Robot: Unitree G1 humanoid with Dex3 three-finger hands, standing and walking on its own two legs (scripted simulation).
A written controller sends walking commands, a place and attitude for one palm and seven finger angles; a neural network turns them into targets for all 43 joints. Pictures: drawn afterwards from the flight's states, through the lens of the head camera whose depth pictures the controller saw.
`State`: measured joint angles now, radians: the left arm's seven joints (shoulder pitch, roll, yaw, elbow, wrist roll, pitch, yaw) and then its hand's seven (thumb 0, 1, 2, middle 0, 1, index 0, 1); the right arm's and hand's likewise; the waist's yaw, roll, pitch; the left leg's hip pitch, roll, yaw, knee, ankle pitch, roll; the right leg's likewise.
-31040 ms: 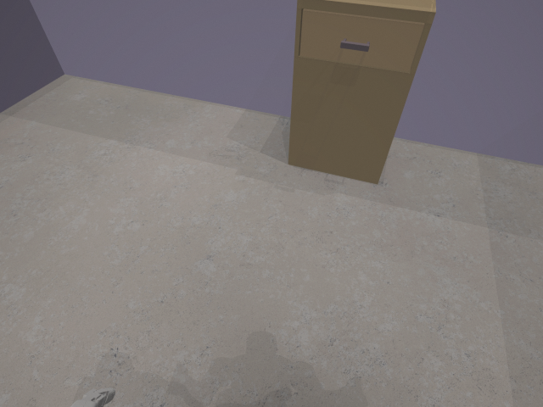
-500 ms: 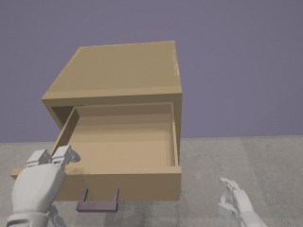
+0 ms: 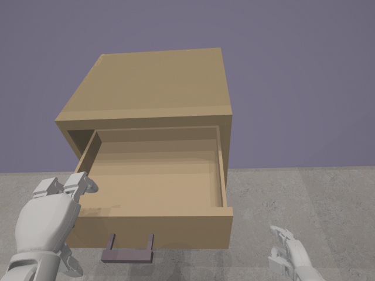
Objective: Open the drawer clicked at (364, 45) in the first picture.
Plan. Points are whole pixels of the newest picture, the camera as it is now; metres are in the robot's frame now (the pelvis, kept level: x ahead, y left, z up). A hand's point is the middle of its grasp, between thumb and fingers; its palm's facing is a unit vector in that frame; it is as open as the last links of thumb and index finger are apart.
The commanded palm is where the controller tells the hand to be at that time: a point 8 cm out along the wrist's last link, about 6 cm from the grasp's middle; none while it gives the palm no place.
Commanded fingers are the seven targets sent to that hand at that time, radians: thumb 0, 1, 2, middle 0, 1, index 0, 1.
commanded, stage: draw the hand back to the body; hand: left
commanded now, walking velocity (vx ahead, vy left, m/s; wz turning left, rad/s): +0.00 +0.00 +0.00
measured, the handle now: (129, 247) +0.19 +0.19 -0.05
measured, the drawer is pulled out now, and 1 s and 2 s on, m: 0.27 0.27 0.27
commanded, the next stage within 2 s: step back with the hand held close in 1.26 s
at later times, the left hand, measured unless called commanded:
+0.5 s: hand (80, 212) +0.17 +0.21 +0.14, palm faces +0.35 -0.85 -0.39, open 13.2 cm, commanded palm +0.12 +0.25 +0.17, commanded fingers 0.00 -0.05 0.50 -0.27 -0.91 -0.27 -0.91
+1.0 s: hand (74, 205) +0.17 +0.21 +0.17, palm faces +0.43 -0.80 -0.42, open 9.1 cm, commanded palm +0.12 +0.25 +0.18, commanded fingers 0.00 0.83 0.87 -0.20 -0.34 -0.20 -0.34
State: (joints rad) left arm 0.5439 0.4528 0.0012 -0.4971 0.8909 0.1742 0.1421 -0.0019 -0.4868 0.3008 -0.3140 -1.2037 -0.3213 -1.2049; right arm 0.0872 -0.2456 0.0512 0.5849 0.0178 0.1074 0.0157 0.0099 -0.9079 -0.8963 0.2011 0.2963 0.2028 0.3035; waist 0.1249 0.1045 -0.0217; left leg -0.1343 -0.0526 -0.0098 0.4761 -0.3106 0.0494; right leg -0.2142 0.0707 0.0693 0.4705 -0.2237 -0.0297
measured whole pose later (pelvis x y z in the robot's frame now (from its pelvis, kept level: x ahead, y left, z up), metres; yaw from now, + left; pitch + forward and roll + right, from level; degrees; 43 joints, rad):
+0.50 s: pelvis +0.01 -0.01 +0.00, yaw +3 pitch -4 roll -1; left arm 0.59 0.32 0.17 -0.57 0.00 -0.04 0.11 -0.01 -0.33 0.37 -0.30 -1.10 -0.31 -1.10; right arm 0.19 -0.18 0.07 0.56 0.00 -0.10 -0.07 0.01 -0.91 -0.90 0.20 0.30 0.20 0.30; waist 0.07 0.04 0.01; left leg -0.08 -0.05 -0.07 0.46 -0.32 0.04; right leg -0.14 0.06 0.01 0.44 -0.24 -0.04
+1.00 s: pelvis +0.01 -0.03 +0.00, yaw +3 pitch -3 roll +0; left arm 0.54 0.34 0.29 -0.48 -0.07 -0.11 0.11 0.00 0.49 0.73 -0.23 -0.56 -0.24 -0.57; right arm 0.17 -0.22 0.02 0.64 0.01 -0.13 -0.08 0.01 -0.91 -0.90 0.20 0.30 0.20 0.30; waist 0.05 0.07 0.01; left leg -0.10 -0.03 -0.08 0.45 -0.30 0.01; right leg -0.16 0.09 0.00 0.44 -0.22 -0.07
